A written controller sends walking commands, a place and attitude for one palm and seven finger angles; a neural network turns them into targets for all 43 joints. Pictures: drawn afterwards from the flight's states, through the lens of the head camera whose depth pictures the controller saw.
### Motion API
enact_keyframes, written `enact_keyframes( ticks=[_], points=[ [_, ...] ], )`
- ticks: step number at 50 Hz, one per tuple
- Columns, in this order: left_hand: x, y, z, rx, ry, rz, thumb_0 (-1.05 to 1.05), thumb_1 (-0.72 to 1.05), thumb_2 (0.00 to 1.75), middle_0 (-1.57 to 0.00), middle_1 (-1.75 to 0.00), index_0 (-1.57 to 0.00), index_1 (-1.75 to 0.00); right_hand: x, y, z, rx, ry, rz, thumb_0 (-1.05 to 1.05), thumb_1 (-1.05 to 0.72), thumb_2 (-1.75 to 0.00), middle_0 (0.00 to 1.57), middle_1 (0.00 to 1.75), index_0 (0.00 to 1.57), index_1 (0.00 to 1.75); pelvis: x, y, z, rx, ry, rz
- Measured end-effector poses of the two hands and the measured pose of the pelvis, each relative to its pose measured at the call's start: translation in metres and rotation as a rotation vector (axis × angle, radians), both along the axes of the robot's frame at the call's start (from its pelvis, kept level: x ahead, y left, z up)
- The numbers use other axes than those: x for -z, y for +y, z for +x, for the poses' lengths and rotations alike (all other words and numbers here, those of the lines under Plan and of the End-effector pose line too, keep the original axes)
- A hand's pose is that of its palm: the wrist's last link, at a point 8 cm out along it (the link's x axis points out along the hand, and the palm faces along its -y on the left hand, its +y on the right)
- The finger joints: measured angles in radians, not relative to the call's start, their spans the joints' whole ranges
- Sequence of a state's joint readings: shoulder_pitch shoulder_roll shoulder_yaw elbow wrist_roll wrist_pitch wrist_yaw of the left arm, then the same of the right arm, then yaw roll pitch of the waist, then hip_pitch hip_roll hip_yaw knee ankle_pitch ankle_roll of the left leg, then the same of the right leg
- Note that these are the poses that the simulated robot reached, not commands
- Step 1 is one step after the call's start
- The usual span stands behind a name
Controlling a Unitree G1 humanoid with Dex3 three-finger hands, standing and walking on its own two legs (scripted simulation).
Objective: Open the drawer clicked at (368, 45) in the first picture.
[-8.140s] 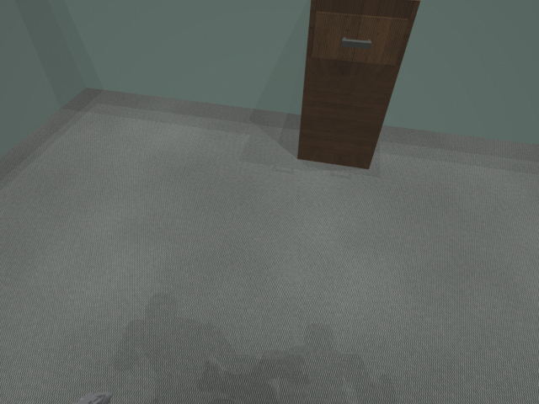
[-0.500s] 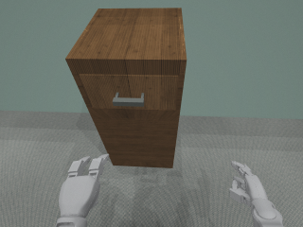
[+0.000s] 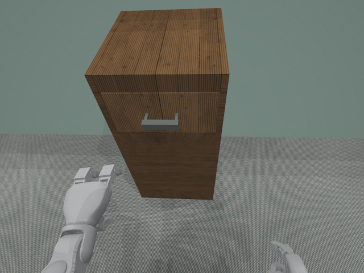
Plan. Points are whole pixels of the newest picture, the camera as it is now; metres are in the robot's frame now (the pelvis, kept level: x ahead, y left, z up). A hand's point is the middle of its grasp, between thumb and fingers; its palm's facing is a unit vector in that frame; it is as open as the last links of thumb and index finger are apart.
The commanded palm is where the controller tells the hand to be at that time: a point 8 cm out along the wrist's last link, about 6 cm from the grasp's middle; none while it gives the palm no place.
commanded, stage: raise the hand with hooked fingers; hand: left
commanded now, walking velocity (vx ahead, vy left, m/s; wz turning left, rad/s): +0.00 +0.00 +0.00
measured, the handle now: (161, 120) +0.57 +0.14 -0.05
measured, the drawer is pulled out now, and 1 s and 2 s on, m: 0.00 0.00 0.00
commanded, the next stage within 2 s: move the hooked fingers above the handle in 1.00 s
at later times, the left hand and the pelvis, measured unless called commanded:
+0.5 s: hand (82, 163) +0.31 +0.25 +0.08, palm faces +0.05 -0.07 -1.00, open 13.7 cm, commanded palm +0.29 +0.26 +0.14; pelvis +0.02 +0.01 +0.02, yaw +1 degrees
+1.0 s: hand (82, 156) +0.32 +0.25 +0.09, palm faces +0.06 -0.08 -1.00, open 13.8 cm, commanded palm +0.30 +0.26 +0.15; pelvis +0.02 +0.01 +0.02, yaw +1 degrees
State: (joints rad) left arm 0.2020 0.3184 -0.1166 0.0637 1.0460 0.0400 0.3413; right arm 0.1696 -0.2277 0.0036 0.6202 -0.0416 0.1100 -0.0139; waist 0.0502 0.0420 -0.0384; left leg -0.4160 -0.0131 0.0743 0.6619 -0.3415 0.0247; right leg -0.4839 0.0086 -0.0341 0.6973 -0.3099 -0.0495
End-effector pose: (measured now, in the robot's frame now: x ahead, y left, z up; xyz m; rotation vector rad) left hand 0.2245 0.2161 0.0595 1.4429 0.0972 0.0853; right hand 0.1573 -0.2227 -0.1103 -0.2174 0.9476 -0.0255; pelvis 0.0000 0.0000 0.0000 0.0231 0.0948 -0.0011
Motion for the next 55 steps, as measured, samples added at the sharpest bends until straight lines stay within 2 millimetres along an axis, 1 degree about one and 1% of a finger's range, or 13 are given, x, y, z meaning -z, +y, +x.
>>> enact_keyframes(
  ticks=[2, 5, 9, 12, 18, 24, 29, 33, 36, 41, 45, 49, 55],
  points=[
    [-0.004, 0.005, 0.002, -0.001, -0.021, 0.007, 0.0, 0.0, 0.51, -0.29, -0.88, -0.29, -0.88, -0.001, -0.008, -0.001, 0.019, 0.009, -0.023, 0.01, -0.91, -0.9, 0.21, 0.3, 0.21, 0.3, -0.001, 0.003, 0.002, 0.002, -0.001, -0.001],
    [-0.011, 0.014, 0.007, -0.022, -0.05, 0.019, 0.0, -0.07, 0.48, -0.29, -0.93, -0.29, -0.93, -0.004, -0.016, 0.003, 0.038, 0.006, -0.045, 0.01, -0.91, -0.9, 0.2, 0.3, 0.21, 0.3, -0.002, 0.007, 0.005, -0.001, -0.004, -0.004],
    [-0.022, 0.024, 0.019, -0.051, -0.069, 0.031, 0.0, -0.16, 0.45, -0.3, -0.99, -0.3, -0.99, -0.011, -0.014, 0.019, 0.043, -0.028, -0.047, 0.01, -0.91, -0.9, 0.2, 0.3, 0.2, 0.3, -0.003, 0.011, 0.008, -0.006, -0.013, -0.007],
    [-0.031, 0.026, 0.03, -0.056, -0.069, 0.03, 0.0, -0.23, 0.42, -0.3, -1.03, -0.3, -1.03, -0.017, -0.005, 0.034, 0.032, -0.064, -0.03, 0.01, -0.91, -0.9, 0.2, 0.3, 0.2, 0.3, -0.006, 0.013, 0.011, -0.008, -0.024, -0.007],
    [-0.051, 0.026, 0.048, -0.029, -0.067, 0.04, 0.0, -0.36, 0.36, -0.31, -1.12, -0.31, -1.12, -0.029, 0.022, 0.061, -0.019, -0.119, 0.023, 0.01, -0.91, -0.9, 0.2, 0.3, 0.2, 0.3, -0.011, 0.014, 0.016, -0.011, -0.042, -0.009],
    [-0.068, 0.034, 0.062, -0.035, -0.052, 0.056, 0.0, -0.45, 0.32, -0.32, -1.17, -0.32, -1.17, -0.032, 0.041, 0.073, -0.065, -0.118, 0.06, 0.01, -0.91, -0.9, 0.2, 0.3, 0.21, 0.3, -0.015, 0.013, 0.021, -0.021, -0.053, -0.012],
    [-0.08, 0.042, 0.073, -0.031, -0.038, 0.062, 0.0, -0.48, 0.31, -0.32, -1.19, -0.32, -1.19, -0.029, 0.042, 0.072, -0.075, -0.087, 0.055, 0.01, -0.91, -0.9, 0.2, 0.3, 0.21, 0.3, -0.017, 0.012, 0.024, -0.031, -0.055, -0.016],
    [-0.089, 0.046, 0.082, -0.015, -0.032, 0.062, 0.0, -0.48, 0.3, -0.32, -1.2, -0.32, -1.2, -0.025, 0.034, 0.065, -0.062, -0.055, 0.039, 0.01, -0.91, -0.9, 0.2, 0.3, 0.21, 0.3, -0.018, 0.012, 0.025, -0.035, -0.053, -0.017],
    [-0.089, 0.047, 0.085, -0.004, -0.018, 0.049, 0.0, -0.49, 0.3, -0.32, -1.2, -0.32, -1.2, -0.023, 0.025, 0.058, -0.044, -0.033, 0.028, 0.01, -0.91, -0.9, 0.2, 0.3, 0.21, 0.3, -0.019, 0.012, 0.026, -0.031, -0.046, -0.017],
    [-0.081, 0.041, 0.082, 0.039, -0.004, 0.035, 0.0, -0.49, 0.3, -0.32, -1.2, -0.32, -1.2, -0.02, 0.01, 0.046, -0.017, -0.001, 0.002, 0.01, -0.91, -0.9, 0.2, 0.3, 0.21, 0.3, -0.019, 0.013, 0.026, -0.025, -0.034, -0.017],
    [-0.079, 0.037, 0.078, 0.062, -0.029, 0.041, 0.0, -0.49, 0.3, -0.32, -1.2, -0.32, -1.2, -0.017, 0.003, 0.039, -0.002, 0.019, -0.012, 0.01, -0.91, -0.9, 0.2, 0.3, 0.2, 0.3, -0.018, 0.013, 0.024, -0.023, -0.028, -0.015],
    [-0.08, 0.039, 0.075, 0.042, -0.059, 0.05, 0.0, -0.49, 0.3, -0.32, -1.2, -0.32, -1.2, -0.015, 0.002, 0.035, 0.009, 0.024, -0.005, 0.01, -0.91, -0.9, 0.2, 0.3, 0.2, 0.3, -0.018, 0.012, 0.022, -0.023, -0.027, -0.014],
    [-0.081, 0.04, 0.075, 0.005, -0.051, 0.054, 0.0, -0.49, 0.3, -0.32, -1.2, -0.32, -1.2, -0.016, 0.009, 0.038, 0.006, 0.001, 0.019, 0.01, -0.91, -0.9, 0.2, 0.3, 0.2, 0.3, -0.018, 0.01, 0.019, -0.024, -0.035, -0.012]
  ],
)
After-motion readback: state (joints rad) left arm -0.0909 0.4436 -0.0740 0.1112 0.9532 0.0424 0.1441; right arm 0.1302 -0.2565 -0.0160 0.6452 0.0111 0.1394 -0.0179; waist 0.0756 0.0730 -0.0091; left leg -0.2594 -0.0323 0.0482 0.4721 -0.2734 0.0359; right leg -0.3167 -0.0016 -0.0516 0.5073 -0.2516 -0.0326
